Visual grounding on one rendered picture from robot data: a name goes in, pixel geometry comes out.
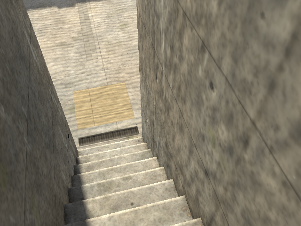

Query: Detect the stairs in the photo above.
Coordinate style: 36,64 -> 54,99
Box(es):
62,137 -> 204,226

